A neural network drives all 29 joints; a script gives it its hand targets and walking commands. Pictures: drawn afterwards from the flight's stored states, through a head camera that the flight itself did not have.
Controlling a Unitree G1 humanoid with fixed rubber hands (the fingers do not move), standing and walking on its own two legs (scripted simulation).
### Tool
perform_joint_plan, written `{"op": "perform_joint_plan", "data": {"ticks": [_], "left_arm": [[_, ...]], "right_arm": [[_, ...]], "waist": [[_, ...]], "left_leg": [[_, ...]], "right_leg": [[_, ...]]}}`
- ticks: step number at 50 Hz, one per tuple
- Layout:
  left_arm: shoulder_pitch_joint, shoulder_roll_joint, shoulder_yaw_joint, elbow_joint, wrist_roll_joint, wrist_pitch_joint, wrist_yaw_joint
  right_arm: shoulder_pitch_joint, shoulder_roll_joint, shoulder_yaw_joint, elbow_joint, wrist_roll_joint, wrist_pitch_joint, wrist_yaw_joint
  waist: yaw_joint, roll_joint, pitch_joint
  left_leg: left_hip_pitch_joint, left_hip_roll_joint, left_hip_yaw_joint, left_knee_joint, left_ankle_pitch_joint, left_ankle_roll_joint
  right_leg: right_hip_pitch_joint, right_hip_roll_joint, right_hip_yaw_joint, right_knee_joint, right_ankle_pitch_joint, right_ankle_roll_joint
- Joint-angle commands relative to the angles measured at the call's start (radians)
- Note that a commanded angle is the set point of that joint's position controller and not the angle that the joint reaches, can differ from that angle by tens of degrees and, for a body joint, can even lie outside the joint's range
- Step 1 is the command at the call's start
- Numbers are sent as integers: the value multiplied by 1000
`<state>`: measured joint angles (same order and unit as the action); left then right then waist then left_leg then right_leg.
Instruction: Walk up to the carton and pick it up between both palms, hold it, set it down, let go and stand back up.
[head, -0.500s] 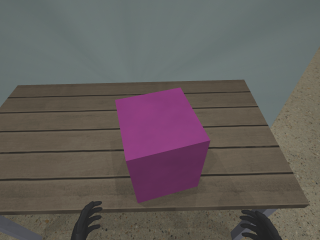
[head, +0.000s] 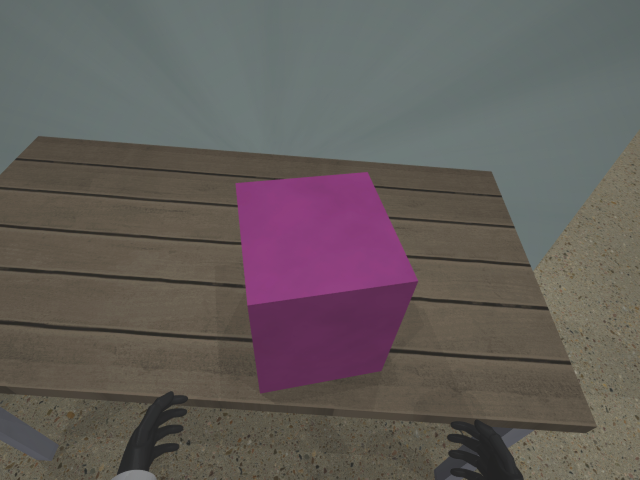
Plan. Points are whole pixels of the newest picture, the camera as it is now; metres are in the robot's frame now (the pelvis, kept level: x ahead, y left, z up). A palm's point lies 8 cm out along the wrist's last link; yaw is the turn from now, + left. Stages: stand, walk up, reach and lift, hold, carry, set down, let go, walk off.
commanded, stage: set down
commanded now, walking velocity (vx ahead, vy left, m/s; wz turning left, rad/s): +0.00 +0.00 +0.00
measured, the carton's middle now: (313, 283) +0.41 +0.04 -0.02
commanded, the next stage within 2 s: let go in 0.32 s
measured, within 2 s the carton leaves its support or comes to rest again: neither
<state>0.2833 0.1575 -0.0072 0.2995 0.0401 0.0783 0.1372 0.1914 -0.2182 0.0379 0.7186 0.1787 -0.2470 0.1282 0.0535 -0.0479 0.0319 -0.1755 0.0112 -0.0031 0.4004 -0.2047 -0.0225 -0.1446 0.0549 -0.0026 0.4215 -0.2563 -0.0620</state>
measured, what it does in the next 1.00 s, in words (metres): stands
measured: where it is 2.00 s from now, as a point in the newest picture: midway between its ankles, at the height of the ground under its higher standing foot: outside the picture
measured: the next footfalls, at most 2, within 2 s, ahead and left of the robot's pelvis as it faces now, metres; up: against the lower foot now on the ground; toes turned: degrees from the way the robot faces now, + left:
none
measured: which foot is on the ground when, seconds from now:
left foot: down 0.00-1.00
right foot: down 0.00-1.00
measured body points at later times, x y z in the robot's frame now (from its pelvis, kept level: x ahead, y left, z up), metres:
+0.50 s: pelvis +0.01 +0.03 +0.00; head +0.02 +0.08 +0.45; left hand +0.18 +0.24 -0.09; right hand +0.17 -0.22 -0.06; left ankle +0.01 +0.13 -0.74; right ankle -0.02 -0.08 -0.74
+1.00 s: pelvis +0.00 +0.03 +0.00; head +0.01 +0.03 +0.45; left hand +0.17 +0.28 -0.09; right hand +0.14 -0.24 -0.10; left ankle +0.01 +0.13 -0.74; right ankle -0.02 -0.08 -0.74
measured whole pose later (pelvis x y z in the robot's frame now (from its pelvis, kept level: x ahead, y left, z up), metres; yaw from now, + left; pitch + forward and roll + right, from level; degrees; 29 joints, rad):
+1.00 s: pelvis +0.00 +0.03 +0.00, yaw -2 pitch -2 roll +0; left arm 0.17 0.26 0.01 0.64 0.02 0.01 0.03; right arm 0.16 -0.27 -0.02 0.80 -0.04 -0.09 0.02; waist 0.02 -0.02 0.03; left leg -0.17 -0.01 0.04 0.43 -0.23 0.02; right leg -0.15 0.03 0.02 0.44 -0.27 -0.02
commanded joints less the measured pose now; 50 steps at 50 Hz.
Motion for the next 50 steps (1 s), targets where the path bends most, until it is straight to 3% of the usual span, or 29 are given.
{"op": "perform_joint_plan", "data": {"ticks": [1, 4, 6, 10, 12, 13, 14, 17, 19, 20, 21, 22, 24, 28, 31, 32, 33, 34, 36, 38, 39, 41, 42, 43, 45, 46, 48, 49, 50], "left_arm": [[-42, 84, 32, -79, -44, -36, -63], [-41, 94, 39, 43, -66, -32, -108], [-31, 100, 50, -11, -79, -58, -107], [-42, 94, 58, 28, -63, -79, -92], [-79, 109, 62, -27, -52, -81, -72], [-98, 93, 53, 70, -44, -65, -77], [-105, 97, 41, 77, -43, -53, -82], [-121, 100, 34, 23, -17, -28, -67], [-103, 80, 17, -123, 0, -35, -32], [-98, 75, 13, -65, 11, -28, -37], [-86, 68, 3, -149, 12, -31, -24], [-101, 80, 5, -40, 18, -10, -43], [-96, 78, -18, -106, 17, -8, -31], [-132, 90, -11, 65, 14, 34, -79], [-158, 102, -2, 31, -8, 21, -79], [-167, 86, -21, -53, -32, 0, -61], [-179, 99, -9, 24, -52, -2, -72], [-188, 100, -12, 47, -63, -7, -76], [-168, 106, 6, 44, -79, -22, -72], [-153, 110, 6, 139, -93, -21, -97], [-149, 116, 17, 105, -99, -28, -96], [-133, 114, 31, 169, -76, -17, -114], [-101, 293, 88, 212, 6, -63, -94], [-85, 270, 79, 242, -1, -85, -94], [-95, 270, 82, 282, -15, -100, -98], [-112, 298, 94, 288, -14, -105, -105], [-113, 279, 85, 326, -6, -107, -114], [-145, 272, 79, 337, -8, -111, -116], [-139, 315, 90, 342, -9, -117, -119]], "right_arm": [[-36, -139, -56, -187, -64, -43, -59], [-40, -140, -64, -154, -123, -36, -86], [-63, -180, -72, -219, -130, -62, -85], [-71, -186, -78, -184, -129, -76, -63], [-87, -182, -82, -160, -115, -75, -52], [-84, -165, -69, -85, -130, -59, -50], [-64, -137, -64, -53, -126, -49, -48], [-38, -126, -63, -39, -95, -44, -34], [-40, -151, -73, -36, -47, -53, -7], [-16, -128, -61, -4, -52, -51, -11], [-12, -146, -82, -33, -40, -55, -2], [-10, -106, -68, 20, -58, -39, -16], [-24, -118, -89, -5, -47, -49, -8], [-65, -82, -83, 17, -117, -18, -50], [-126, -112, -104, -55, -153, -15, -64], [-157, -149, -127, -111, -144, -29, -57], [-158, -135, -125, -115, -161, -25, -72], [-168, -127, -126, -109, -179, -21, -79], [-163, -131, -128, -143, -196, -28, -85], [-137, -128, -129, -88, -221, -19, -99], [-152, -139, -119, -106, -219, -19, -100], [-120, -128, -98, -57, -216, -12, -105], [38, -262, -134, -12, -218, 87, -124], [26, -284, -142, -7, -212, 123, -133], [-25, -227, -124, -19, -224, 154, -130], [-35, -209, -118, -17, -215, 161, -127], [-39, -250, -117, -5, -212, 169, -134], [-41, -253, -116, 1, -212, 174, -132], [-51, -264, -124, 7, -207, 184, -131]], "waist": [[-43, -54, -118], [-67, -163, -84], [-36, -181, -138], [-9, -158, -121], [12, -77, -130], [-3, -68, -91], [-23, -32, -53], [-13, 87, -98], [7, 202, -135], [-6, 196, -125], [0, 242, -152], [-22, 214, -101], [-27, 261, -124], [-61, 172, -16], [-51, 109, -40], [-38, 76, -73], [-35, 12, -73], [-45, -5, -72], [-19, -75, -100], [-43, -130, -94], [-30, -122, -115], [-41, -106, -102], [-20, -140, -179], [-38, -134, -151], [-43, -37, -148], [-28, -42, -133], [-47, 16, -130], [-50, 77, -95], [-42, 95, -101]], "left_leg": [[78, -19, 35, -29, 171, 37], [103, -20, 43, -48, 170, 40], [116, -11, 41, -36, 256, 30], [165, 2, 42, -36, 345, 14], [181, 11, 45, -37, 356, 0], [191, 8, 48, -41, 313, 0], [194, 6, 49, -49, 280, 1], [204, 4, 41, -48, 256, -18], [237, 13, 24, -50, 333, -39], [237, 12, 16, -45, 323, -44], [259, 18, 6, -50, 348, -52], [232, 6, 13, -52, 267, -40], [237, 17, 0, -53, 268, -41], [193, -5, 33, -45, 202, -10], [177, 4, 36, -45, 178, -5], [187, 22, 25, -48, 198, -5], [191, 19, 30, -36, 204, 3], [180, 15, 40, -40, 205, 4], [203, 21, 50, -33, 228, 13], [212, 9, 70, -35, 229, 23], [221, 10, 73, -30, 263, 24], [252, 12, 64, -25, 286, 15], [127, 109, -48, 8, 420, 59], [95, 111, -53, 19, 384, 67], [85, 108, -38, 3, 238, 59], [75, 106, -49, 4, 236, 60], [74, 109, -43, 18, 229, 71], [57, 101, -24, 11, 208, 61], [67, 96, -29, 10, 206, 62]], "right_leg": [[4, -92, 81, -85, 356, 67], [6, -82, 57, -104, 388, 84], [19, -66, 34, -75, 481, 84], [-26, -43, 5, -89, 450, 65], [-42, -39, -2, -99, 355, 47], [-71, -42, 8, -128, 261, 42], [-90, -51, 14, -141, 238, 33], [-62, -48, 18, -145, 198, 16], [-72, -41, -2, -132, 215, -6], [-65, -42, 8, -143, 209, -7], [-57, -38, -2, -139, 215, -17], [-57, -61, 22, -157, 194, -11], [-70, -51, 5, -142, 188, -19], [-79, -55, 13, -148, 164, -4], [-75, -47, -2, -124, 143, -5], [-88, -28, -29, -105, 150, -9], [-85, -35, -19, -102, 148, 9], [-82, -37, -19, -105, 155, 10], [-93, -38, -29, -101, 157, 18], [-96, -50, -22, -111, 172, 39], [-92, -48, -25, -101, 202, 42], [-82, -46, -18, -120, 202, 40], [-28, -115, 77, 17, 291, 31], [17, -134, 93, 3, 285, 32], [12, -146, 112, -36, 196, 41], [10, -149, 113, -25, 205, 33], [-16, -166, 131, -35, 218, 29], [-30, -168, 142, -59, 216, 30], [-36, -157, 132, -53, 188, 26]]}}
